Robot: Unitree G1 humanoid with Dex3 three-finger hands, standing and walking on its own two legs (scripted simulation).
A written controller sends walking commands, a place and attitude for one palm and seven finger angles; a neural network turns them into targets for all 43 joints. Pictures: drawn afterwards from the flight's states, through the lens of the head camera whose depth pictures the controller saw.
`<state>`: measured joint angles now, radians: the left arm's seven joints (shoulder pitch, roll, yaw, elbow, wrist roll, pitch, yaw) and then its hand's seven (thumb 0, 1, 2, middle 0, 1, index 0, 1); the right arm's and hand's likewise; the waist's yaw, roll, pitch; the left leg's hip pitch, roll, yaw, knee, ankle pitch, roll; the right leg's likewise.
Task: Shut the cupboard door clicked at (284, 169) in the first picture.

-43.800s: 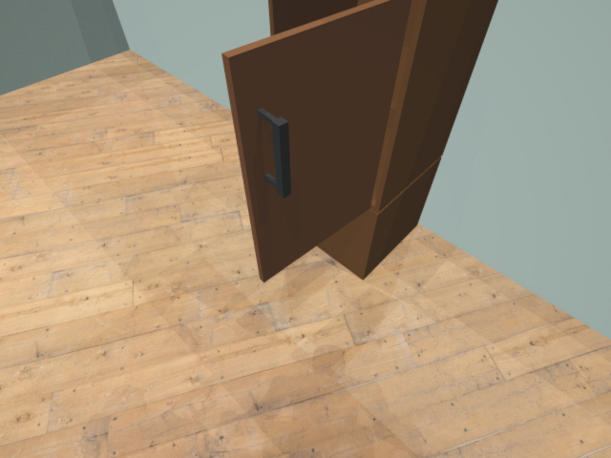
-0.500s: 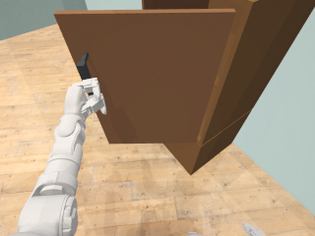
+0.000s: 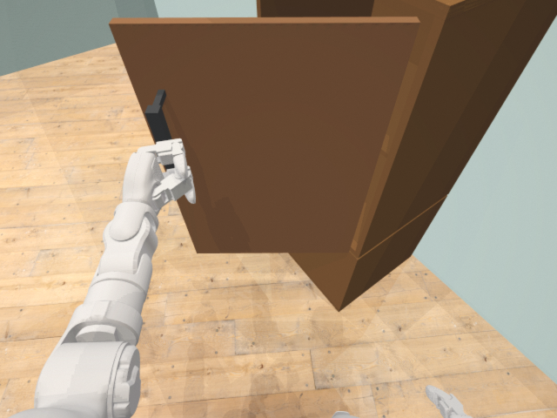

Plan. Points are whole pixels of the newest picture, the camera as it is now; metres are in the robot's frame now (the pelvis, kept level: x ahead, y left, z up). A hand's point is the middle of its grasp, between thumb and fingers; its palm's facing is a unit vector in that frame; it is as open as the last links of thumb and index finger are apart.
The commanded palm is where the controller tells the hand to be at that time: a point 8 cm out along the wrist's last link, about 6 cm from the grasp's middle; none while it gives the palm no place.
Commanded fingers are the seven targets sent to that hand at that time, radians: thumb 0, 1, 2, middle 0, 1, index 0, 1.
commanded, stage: push the door shut along its arc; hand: left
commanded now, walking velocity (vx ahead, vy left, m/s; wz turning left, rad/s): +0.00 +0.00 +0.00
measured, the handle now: (170, 141) +0.52 +0.20 +0.10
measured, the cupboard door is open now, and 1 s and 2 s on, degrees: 54 44 26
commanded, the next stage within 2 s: pull the fist back off the door in 1.66 s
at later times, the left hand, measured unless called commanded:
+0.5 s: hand (199, 147) +0.49 +0.14 +0.11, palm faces -0.13 -0.99 -0.01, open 3.1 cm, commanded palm +0.49 +0.19 +0.10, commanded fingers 0.00 0.90 0.90 -1.30 -1.50 -1.30 -1.50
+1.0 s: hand (223, 122) +0.56 +0.11 +0.11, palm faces -0.26 -0.96 -0.01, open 3.1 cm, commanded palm +0.56 +0.16 +0.10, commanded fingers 0.00 0.90 0.90 -1.30 -1.50 -1.30 -1.50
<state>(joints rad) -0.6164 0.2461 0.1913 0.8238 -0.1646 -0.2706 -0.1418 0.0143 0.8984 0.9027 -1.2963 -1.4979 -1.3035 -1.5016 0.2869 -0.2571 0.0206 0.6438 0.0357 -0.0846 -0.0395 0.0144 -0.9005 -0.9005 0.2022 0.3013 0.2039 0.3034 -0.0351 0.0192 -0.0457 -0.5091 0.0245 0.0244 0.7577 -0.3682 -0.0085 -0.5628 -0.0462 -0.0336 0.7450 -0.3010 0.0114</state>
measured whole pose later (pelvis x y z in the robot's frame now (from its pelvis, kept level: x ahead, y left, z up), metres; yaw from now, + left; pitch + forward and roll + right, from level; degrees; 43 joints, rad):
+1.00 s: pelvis +0.00 +0.01 -0.03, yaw -1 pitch +20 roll -2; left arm -1.21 0.57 0.31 1.33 -0.07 -0.24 -0.37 0.01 0.90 0.90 -1.29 -1.50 -1.30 -1.50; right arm 0.42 -0.29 0.04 0.65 0.00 -0.05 -0.03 0.01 -0.90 -0.90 0.20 0.30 0.21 0.30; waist -0.24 0.04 -0.05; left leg -0.85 0.05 0.02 0.93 -0.43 0.00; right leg -0.89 -0.02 -0.03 0.86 -0.32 0.02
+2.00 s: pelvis +0.01 +0.00 -0.05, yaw -1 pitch +28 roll -3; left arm -1.46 0.47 0.33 1.35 0.13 -0.20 0.20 0.02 0.93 0.94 -1.29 -1.50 -1.30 -1.50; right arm 0.49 -0.24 0.03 0.66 -0.12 -0.04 0.09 0.01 -0.90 -0.90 0.20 0.30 0.20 0.30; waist -0.31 0.07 -0.08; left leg -1.06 0.06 -0.02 1.03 -0.46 -0.02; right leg -1.07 -0.02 -0.07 0.95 -0.36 0.00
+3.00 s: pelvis +0.02 +0.00 +0.00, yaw -3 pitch +12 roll +0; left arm -0.74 0.20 0.26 0.92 -0.08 -0.30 0.07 0.01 0.90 0.90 -1.29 -1.50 -1.30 -1.50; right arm 0.43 -0.24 -0.01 0.66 -0.01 0.00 0.02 0.01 -0.90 -0.90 0.20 0.30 0.20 0.30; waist -0.11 0.05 -0.09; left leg -0.56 0.05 0.06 0.75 -0.39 -0.01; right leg -0.63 -0.02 0.00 0.73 -0.30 0.01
